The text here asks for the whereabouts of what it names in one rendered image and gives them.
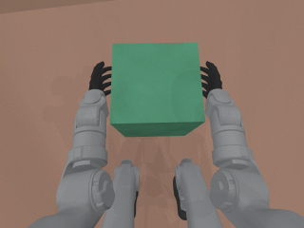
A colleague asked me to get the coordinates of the carton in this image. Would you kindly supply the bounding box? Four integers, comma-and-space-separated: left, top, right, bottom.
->
109, 42, 205, 138

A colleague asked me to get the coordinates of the robot right hand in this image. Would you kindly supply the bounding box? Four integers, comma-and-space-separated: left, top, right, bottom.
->
199, 61, 222, 99

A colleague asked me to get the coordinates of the robot right forearm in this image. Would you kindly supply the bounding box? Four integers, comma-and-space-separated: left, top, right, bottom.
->
204, 88, 270, 194

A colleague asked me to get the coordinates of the robot thigh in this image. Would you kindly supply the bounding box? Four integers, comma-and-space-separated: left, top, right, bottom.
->
174, 161, 223, 228
101, 163, 140, 228

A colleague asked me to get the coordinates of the left robot thigh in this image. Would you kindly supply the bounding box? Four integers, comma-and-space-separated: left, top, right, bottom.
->
101, 163, 140, 228

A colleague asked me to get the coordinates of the robot left hand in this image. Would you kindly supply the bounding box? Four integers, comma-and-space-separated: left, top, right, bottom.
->
88, 61, 112, 96

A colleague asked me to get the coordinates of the right robot thigh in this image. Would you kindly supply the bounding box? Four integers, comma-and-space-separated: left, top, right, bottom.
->
174, 161, 223, 228

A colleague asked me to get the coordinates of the robot right upper arm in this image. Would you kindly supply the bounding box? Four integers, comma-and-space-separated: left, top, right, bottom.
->
209, 168, 304, 228

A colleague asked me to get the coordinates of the robot left upper arm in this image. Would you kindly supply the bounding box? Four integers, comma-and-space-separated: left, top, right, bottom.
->
28, 168, 115, 228

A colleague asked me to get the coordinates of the robot left forearm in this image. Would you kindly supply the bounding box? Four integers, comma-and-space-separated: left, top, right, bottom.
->
56, 89, 109, 208

